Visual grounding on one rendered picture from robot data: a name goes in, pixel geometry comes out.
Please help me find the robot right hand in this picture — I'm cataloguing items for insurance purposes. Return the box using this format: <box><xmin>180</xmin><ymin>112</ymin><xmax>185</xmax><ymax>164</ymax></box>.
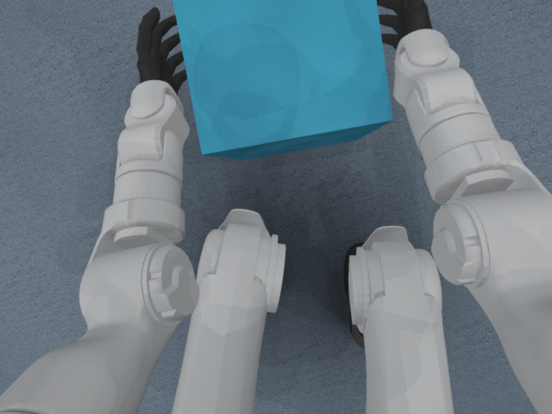
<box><xmin>377</xmin><ymin>0</ymin><xmax>432</xmax><ymax>50</ymax></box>

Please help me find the robot left hand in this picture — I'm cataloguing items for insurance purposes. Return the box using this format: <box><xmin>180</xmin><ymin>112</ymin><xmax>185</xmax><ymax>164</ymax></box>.
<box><xmin>136</xmin><ymin>7</ymin><xmax>187</xmax><ymax>95</ymax></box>

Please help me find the robot left forearm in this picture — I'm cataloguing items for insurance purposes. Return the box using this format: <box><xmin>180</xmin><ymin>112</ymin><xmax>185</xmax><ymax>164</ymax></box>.
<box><xmin>79</xmin><ymin>80</ymin><xmax>190</xmax><ymax>314</ymax></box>

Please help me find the robot right shin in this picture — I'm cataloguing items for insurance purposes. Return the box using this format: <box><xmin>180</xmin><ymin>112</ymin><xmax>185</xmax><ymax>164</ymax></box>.
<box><xmin>356</xmin><ymin>226</ymin><xmax>442</xmax><ymax>333</ymax></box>

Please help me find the robot left thigh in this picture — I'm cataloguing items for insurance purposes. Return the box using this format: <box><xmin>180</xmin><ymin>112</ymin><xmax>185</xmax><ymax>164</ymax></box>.
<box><xmin>172</xmin><ymin>223</ymin><xmax>285</xmax><ymax>414</ymax></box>

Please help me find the robot right forearm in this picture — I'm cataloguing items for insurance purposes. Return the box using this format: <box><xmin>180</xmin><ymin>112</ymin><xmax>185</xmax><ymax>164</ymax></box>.
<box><xmin>393</xmin><ymin>29</ymin><xmax>552</xmax><ymax>205</ymax></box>

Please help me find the robot right upper arm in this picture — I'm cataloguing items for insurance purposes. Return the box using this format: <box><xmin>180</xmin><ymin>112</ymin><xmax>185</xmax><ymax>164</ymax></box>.
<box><xmin>431</xmin><ymin>187</ymin><xmax>552</xmax><ymax>414</ymax></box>

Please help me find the robot left upper arm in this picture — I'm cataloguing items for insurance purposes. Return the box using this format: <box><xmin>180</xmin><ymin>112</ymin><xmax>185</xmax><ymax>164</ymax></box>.
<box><xmin>0</xmin><ymin>242</ymin><xmax>199</xmax><ymax>414</ymax></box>

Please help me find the carton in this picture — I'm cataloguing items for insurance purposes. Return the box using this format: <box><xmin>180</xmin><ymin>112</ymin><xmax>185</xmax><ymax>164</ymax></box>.
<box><xmin>172</xmin><ymin>0</ymin><xmax>393</xmax><ymax>160</ymax></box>

